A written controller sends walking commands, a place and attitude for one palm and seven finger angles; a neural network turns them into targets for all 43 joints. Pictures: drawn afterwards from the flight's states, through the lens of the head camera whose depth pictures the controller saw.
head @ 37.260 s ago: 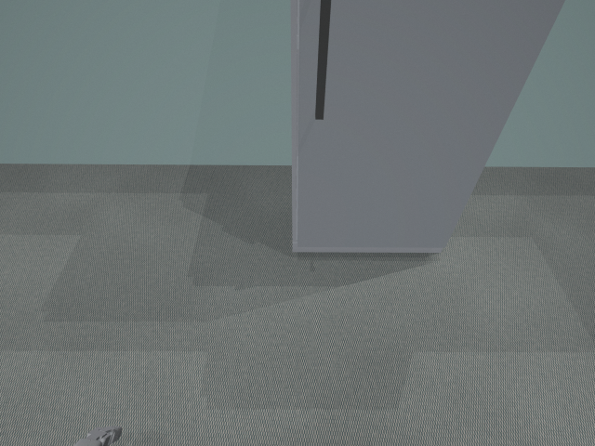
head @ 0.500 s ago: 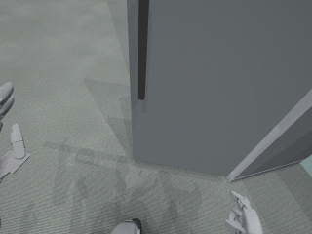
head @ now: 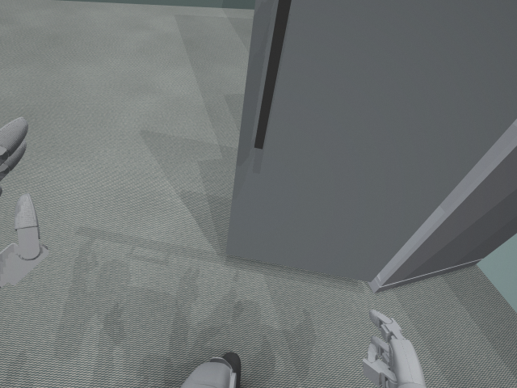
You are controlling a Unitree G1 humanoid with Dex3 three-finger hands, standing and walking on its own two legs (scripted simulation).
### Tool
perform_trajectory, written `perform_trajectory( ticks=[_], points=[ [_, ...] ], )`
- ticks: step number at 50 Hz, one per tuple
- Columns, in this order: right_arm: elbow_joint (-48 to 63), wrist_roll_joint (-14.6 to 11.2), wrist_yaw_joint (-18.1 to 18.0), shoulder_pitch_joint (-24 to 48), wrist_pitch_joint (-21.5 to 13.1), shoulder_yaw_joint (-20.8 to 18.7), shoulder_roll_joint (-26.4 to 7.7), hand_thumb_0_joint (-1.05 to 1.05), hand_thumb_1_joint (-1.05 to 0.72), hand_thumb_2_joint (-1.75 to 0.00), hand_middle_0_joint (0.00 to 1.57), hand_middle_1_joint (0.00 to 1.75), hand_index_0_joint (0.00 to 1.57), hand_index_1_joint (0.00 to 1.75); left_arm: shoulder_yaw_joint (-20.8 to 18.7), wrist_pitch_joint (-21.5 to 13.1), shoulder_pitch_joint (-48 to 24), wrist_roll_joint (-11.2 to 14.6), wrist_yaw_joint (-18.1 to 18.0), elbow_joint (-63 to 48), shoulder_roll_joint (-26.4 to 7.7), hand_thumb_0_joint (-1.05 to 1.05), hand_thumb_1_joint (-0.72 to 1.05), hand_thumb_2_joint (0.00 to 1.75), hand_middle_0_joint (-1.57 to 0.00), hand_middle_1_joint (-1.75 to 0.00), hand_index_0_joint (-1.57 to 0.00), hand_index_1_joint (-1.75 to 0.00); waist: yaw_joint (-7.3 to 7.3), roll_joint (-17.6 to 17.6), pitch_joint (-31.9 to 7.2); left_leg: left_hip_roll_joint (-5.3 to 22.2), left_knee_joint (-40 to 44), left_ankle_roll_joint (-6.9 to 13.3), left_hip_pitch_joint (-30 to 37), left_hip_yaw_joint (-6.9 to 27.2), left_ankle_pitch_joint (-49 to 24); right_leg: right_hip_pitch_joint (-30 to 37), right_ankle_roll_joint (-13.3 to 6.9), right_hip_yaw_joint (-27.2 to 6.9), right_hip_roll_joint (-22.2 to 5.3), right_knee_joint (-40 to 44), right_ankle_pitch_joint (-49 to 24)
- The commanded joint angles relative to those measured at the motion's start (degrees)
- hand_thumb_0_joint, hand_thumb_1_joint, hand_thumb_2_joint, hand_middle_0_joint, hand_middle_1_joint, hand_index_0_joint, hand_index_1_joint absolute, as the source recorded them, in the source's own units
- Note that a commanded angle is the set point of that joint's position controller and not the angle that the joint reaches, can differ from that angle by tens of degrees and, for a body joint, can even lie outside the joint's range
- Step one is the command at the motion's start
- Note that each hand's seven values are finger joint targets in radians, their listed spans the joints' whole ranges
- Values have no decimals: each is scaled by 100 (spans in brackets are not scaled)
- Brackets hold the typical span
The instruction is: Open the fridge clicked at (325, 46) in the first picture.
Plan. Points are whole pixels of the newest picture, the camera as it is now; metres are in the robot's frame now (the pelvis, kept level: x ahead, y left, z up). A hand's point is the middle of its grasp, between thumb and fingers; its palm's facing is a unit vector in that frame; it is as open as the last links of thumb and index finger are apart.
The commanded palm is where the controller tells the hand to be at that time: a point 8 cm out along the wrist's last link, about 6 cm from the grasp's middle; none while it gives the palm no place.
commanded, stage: stop stepping back and stand still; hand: left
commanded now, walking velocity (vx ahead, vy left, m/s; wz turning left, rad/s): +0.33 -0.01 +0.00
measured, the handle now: (272, 69) +0.69 +0.08 +0.16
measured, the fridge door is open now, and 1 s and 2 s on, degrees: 65 65 65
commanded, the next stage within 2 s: let the arm hang, fingers relaxed in 1.20 s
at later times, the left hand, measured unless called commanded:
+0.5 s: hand out of the picture +0.10 +0.36 +0.21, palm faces +0.45 -0.73 -0.51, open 7.4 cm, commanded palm +0.06 +0.38 +0.20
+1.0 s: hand out of the picture +0.11 +0.41 +0.20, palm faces +0.56 -0.67 -0.49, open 7.4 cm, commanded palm +0.06 +0.42 +0.20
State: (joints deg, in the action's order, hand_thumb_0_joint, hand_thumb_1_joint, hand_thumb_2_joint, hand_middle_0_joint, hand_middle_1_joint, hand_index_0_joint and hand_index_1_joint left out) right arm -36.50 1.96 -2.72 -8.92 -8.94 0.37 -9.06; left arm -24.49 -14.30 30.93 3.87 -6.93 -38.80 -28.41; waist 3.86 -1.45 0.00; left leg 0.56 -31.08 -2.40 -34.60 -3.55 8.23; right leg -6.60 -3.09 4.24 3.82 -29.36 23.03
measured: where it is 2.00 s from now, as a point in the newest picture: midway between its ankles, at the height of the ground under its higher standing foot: outside the picture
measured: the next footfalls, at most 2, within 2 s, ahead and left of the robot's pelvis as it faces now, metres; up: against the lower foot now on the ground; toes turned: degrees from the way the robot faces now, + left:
left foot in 0.12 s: +0.09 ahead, +0.10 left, +0.00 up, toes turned +1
right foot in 0.44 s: -0.03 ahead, +0.01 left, +0.00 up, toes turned -1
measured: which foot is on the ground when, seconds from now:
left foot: up 0.00-0.10, down 0.12-0.38, up 0.40-0.56, down 0.58-1.00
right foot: down 0.00-0.12, up 0.14-0.42, down 0.44-1.00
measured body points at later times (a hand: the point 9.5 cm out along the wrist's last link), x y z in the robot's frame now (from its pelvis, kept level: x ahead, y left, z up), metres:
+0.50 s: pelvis -0.09 +0.09 +0.01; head -0.10 +0.12 +0.46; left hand +0.07 +0.40 +0.24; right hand +0.05 -0.16 -0.07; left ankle -0.04 +0.20 -0.66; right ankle -0.09 +0.00 -0.72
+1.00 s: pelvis -0.07 +0.11 +0.01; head -0.06 +0.11 +0.46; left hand +0.07 +0.44 +0.22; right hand +0.09 -0.12 -0.09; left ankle -0.06 +0.22 -0.72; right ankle -0.07 +0.01 -0.72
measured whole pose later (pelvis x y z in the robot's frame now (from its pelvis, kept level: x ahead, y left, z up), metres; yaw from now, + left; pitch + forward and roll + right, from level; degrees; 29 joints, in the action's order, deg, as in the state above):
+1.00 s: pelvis -0.07 +0.11 +0.01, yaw +3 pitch +0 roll +0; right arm -39.0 0.8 -4.1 -14.8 -7.2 -0.3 -13.2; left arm -27.8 -12.3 30.0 2.4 -9.8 -26.1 -24.0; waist 1.5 1.4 -0.6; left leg 2.0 -36.3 0.4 -18.6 -4.9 16.6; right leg -16.6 -1.2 4.3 -0.5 -36.8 20.4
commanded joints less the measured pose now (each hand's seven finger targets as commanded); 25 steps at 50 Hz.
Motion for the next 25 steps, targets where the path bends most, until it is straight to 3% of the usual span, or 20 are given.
perform_trajectory(
  ticks=[1,2,3,5,6,7,8,9,10,11,13,16,18,19,20,21,22,23,24,25],
  points=[
    [527,-198,-182,134,4,-287,-789,0,-90,-90,20,30,20,30,-834,123,-1288,51,-130,99,-836,0,90,90,-20,-30,-20,-30,-419,-1165,143,191,-3899,11,1321,1045,1352,-2853,-983,-1166,-2166,1750,1255],
    [694,-249,-196,345,14,-314,-893,0,-90,-90,20,30,20,30,-600,234,-1735,33,-2,98,-755,0,90,90,-20,-30,-20,-30,-495,-1245,520,320,-3265,78,1567,951,1435,-3095,-736,-1019,-1901,1599,1667],
    [635,-232,-268,395,25,-250,-911,0,-90,-90,20,30,20,30,-380,346,-1708,-25,-20,748,-501,0,90,90,-20,-30,-20,-30,-588,-448,999,528,-2066,185,1751,862,1489,-2991,-573,-849,-1757,1152,1213],
    [538,-205,-288,225,36,-149,-1052,0,-90,-90,20,30,20,30,-193,349,-2122,-82,-43,927,-410,0,90,90,-20,-30,-20,-30,-613,1616,1011,347,295,273,1971,843,1515,-2622,-85,-260,-914,-466,942],
    [611,-198,-266,176,-69,-152,-1217,0,-90,-90,20,30,20,30,-49,265,-2459,-82,-77,634,-315,0,90,90,-20,-30,-20,-30,-609,3150,864,1090,1749,462,1880,2429,2420,-2659,171,-51,-263,-1895,1159],
    [793,-192,-240,202,-216,-94,-1129,0,-90,-90,20,30,20,30,48,129,-2819,-111,-78,264,-453,0,90,90,-20,-30,-20,-30,-630,3243,1014,1750,2589,650,1462,3953,3532,-2721,217,-354,-86,-2909,1259],
    [868,-151,-227,173,-301,-104,-997,0,-90,-90,20,30,20,30,-201,33,-2563,-197,-119,201,-632,0,90,90,-20,-30,-20,-30,-489,2071,849,1830,2861,707,1350,4036,3815,-2615,153,-559,23,-3233,842],
    [862,-92,-151,244,-375,-61,-920,0,-90,-90,20,30,20,30,-156,-25,-2598,-139,-57,-542,-748,0,90,90,-20,-30,-20,-30,-456,1642,313,1707,3051,-32,1628,4178,4135,-2598,138,-624,-25,-3464,738],
    [909,-75,-72,223,-379,-166,-1003,0,-90,-90,20,30,20,30,-270,-16,-2000,-103,-61,-894,-723,0,90,90,-20,-30,-20,-30,-348,1228,-71,1552,3070,-536,1721,3723,3959,-2266,108,-619,28,-3467,478],
    [1015,-74,-1,264,-388,-219,-1012,0,-90,-90,20,30,20,30,-268,12,-1362,-62,-46,-1226,-599,0,90,90,-20,-30,-20,-30,-241,1076,-418,1325,3052,-890,1737,2839,3464,-1762,110,-436,70,-3181,263],
    [1096,-22,60,305,-413,-324,-972,0,-90,-90,20,30,20,30,-467,32,-146,-58,-63,-1660,-619,0,90,90,-20,-30,-20,-30,-91,2027,-881,647,3129,-1267,1429,1086,2735,-579,154,241,332,-2565,-30],
    [1124,29,37,68,-231,-361,-792,0,-90,-90,20,30,20,30,-744,101,848,-118,-170,-1264,-750,0,90,90,-20,-30,-20,-30,-119,2103,-754,462,2917,-829,656,382,2376,705,84,880,515,-1156,293],
    [1032,-12,-92,65,-65,-394,-761,0,-90,-90,20,30,20,30,-866,256,898,-138,-242,-433,-784,0,90,90,-20,-30,-20,-30,-3,811,-612,337,1483,-710,58,278,2569,1556,-222,928,449,96,644],
    [842,-143,-138,-60,16,-372,-711,0,-90,-90,20,30,20,30,-917,332,620,-172,-263,-252,-937,0,90,90,-20,-30,-20,-30,-36,-836,-851,6,-1061,-365,327,-358,2446,980,-722,1,-534,761,668],
    [836,-293,-185,13,99,-462,-817,0,-90,-90,20,30,20,30,-893,375,64,-147,-251,-270,-829,0,90,90,-20,-30,-20,-30,-156,-2224,-601,32,-3908,-6,43,495,2451,-404,-1319,-2116,-2175,1253,760],
    [757,-240,-218,59,145,-448,-919,0,-90,-90,20,30,20,30,-897,388,-632,-117,-220,-273,-819,0,90,90,-20,-30,-20,-30,-476,-1575,-119,151,-4933,144,-366,959,2165,-1311,-1516,-2654,-2593,1688,1239],
    [669,-73,-181,-14,102,-409,-936,0,-90,-90,20,30,20,30,-1125,349,-1210,-128,-279,-269,-1021,0,90,90,-20,-30,-20,-30,-669,-666,170,460,-4960,190,-273,1076,1902,-1864,-1561,-2571,-2767,1753,1173],
    [780,53,-35,24,70,-246,-891,0,-90,-90,20,30,20,30,-1608,179,-2069,-97,-331,-530,-1990,0,90,90,-20,-30,-20,-30,-843,-894,196,1096,-4027,140,789,1222,1723,-2865,-637,-2910,-2881,1412,1673],
    [672,93,-109,50,148,-194,-664,0,-90,-90,20,30,20,30,-1234,147,-1767,-229,-346,588,-1278,0,90,90,-20,-30,-20,-30,-640,-714,-330,722,-2646,208,1017,259,1615,-2004,-208,-1607,-2155,1216,2280],
    [576,-37,-172,0,86,-365,-834,0,-90,-90,20,30,20,30,-606,215,-1525,-131,-258,840,-572,0,90,90,-20,-30,-20,-30,-495,-606,-323,498,-2137,300,1534,-78,1683,-2132,-547,-1225,-1787,1203,2669]
  ],
)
